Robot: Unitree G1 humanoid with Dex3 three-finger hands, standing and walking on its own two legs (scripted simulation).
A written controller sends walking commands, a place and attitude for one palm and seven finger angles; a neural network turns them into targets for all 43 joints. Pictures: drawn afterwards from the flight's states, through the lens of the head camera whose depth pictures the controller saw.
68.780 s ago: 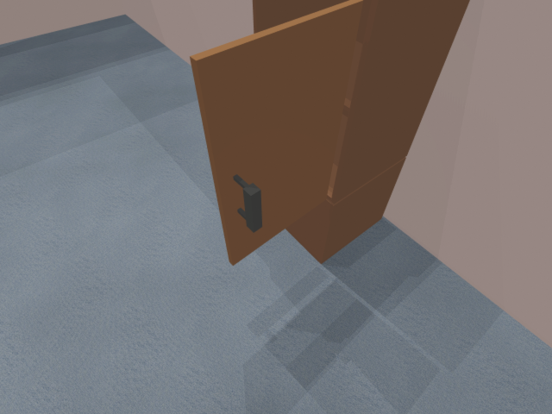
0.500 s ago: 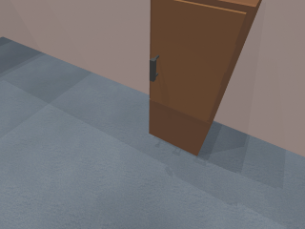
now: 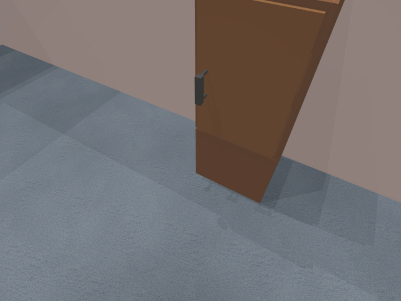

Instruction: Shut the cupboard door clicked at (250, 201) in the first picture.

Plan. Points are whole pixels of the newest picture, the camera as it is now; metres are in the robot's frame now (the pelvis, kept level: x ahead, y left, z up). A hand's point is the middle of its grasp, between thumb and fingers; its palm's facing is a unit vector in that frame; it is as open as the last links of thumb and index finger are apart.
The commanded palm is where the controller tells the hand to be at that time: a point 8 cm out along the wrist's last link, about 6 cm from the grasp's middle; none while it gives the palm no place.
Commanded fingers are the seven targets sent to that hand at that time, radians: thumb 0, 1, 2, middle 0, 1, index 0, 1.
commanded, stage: walk to a spot facing it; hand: left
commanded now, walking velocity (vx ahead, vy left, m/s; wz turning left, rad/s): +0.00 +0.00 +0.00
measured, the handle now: (202, 87) +0.88 +0.04 -0.08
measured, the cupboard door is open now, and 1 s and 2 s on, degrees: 0 0 0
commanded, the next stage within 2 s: none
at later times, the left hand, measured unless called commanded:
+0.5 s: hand out of the picture +0.02 +0.22 -0.20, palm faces +0.22 -0.95 -0.24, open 7.4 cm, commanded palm none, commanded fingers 0.00 0.90 0.90 -0.20 -0.30 -0.20 -0.30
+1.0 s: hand out of the picture -0.01 +0.17 -0.16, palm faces +0.50 -0.81 -0.30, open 7.4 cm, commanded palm none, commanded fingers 0.00 0.90 0.90 -0.20 -0.30 -0.20 -0.30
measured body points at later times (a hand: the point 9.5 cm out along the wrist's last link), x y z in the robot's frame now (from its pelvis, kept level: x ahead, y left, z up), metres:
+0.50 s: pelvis +0.01 +0.01 -0.03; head +0.05 +0.03 +0.42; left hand +0.01 +0.27 -0.18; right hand +0.08 -0.23 -0.18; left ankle +0.04 +0.10 -0.74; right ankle -0.05 -0.12 -0.69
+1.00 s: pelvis +0.03 -0.05 -0.01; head +0.09 -0.04 +0.44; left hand -0.03 +0.21 -0.14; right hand +0.24 -0.24 -0.16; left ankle -0.03 +0.07 -0.67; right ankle +0.07 -0.16 -0.74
